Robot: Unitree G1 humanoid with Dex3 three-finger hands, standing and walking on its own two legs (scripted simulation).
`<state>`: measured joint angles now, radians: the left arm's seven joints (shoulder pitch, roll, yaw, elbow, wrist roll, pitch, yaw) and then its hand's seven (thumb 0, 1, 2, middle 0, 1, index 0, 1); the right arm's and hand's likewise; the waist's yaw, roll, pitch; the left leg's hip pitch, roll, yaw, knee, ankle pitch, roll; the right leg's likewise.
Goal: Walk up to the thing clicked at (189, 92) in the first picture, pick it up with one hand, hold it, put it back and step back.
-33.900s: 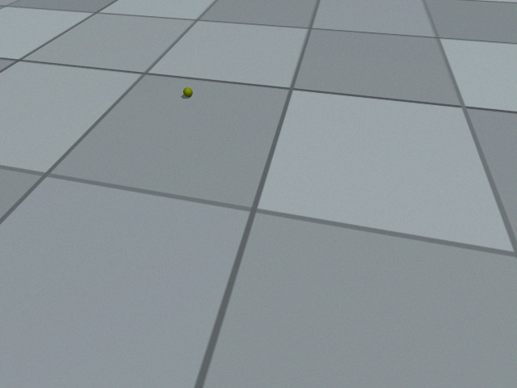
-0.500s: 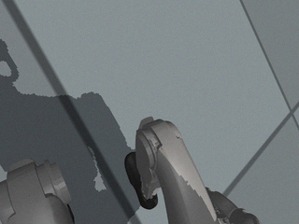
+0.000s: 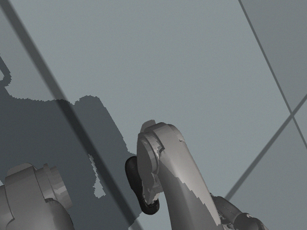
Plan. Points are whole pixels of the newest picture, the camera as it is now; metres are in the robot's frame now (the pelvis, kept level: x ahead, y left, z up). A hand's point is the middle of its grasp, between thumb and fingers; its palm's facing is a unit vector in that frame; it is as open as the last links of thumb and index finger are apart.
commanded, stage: open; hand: left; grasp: from above
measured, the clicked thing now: out of the picture +0.43 +0.35 -0.26
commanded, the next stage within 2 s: withdraw in 0.66 s
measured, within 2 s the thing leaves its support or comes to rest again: neither
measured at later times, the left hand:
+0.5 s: hand out of the picture +0.42 +0.35 -0.25, palm faces -0.46 -0.17 -0.87, open 13.9 cm
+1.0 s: hand out of the picture +0.44 +0.36 -0.22, palm faces -0.37 -0.14 -0.92, open 13.9 cm
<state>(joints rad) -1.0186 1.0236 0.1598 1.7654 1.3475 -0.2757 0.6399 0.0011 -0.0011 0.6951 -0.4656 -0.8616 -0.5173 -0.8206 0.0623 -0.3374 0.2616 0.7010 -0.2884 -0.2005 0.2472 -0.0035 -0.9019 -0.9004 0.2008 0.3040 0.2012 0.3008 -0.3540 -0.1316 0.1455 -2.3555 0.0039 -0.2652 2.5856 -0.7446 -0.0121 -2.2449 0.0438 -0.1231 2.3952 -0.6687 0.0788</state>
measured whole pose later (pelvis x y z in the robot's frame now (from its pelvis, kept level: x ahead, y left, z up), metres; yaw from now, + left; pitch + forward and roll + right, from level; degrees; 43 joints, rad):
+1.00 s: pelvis +0.00 +0.00 +0.00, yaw +0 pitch +29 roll -14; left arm -0.97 0.98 0.18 1.57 1.31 -0.25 0.58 0.00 -0.48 0.97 -0.09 -1.03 -0.09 -1.02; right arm 0.09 -0.33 0.22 0.70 -0.26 -0.19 0.26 0.00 -0.90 -0.90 0.20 0.30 0.20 0.30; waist -0.32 -0.10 0.10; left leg -2.36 0.00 -0.26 2.57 -0.74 -0.02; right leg -2.26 0.03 -0.12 2.39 -0.67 0.07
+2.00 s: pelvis -0.01 +0.00 +0.05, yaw +6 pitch +35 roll -10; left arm -0.88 0.77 0.15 1.27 1.20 -0.18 0.32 0.00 -0.26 0.88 -0.21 -0.77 -0.19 -0.77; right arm 0.21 -0.24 0.05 0.71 -0.12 -0.02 0.14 0.00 -0.89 -0.90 0.20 0.30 0.20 0.30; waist -0.22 0.03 -0.07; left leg -2.32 -0.01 -0.14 2.37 -0.67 0.01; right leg -2.23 -0.01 -0.03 2.27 -0.65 0.07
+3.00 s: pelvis +0.06 +0.00 +0.40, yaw +14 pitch +14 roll -4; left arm 0.41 0.23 0.05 -0.08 -0.07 0.45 0.07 0.01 0.90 0.90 -0.21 -0.30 -0.20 -0.30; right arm 0.30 -0.21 0.06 0.53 0.03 -0.15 -0.18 0.01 -0.90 -0.90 0.20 0.30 0.20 0.30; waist -0.07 0.05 -0.17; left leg -0.87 0.04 -0.07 1.14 -0.52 -0.02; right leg -0.82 -0.01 -0.06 1.06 -0.49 0.03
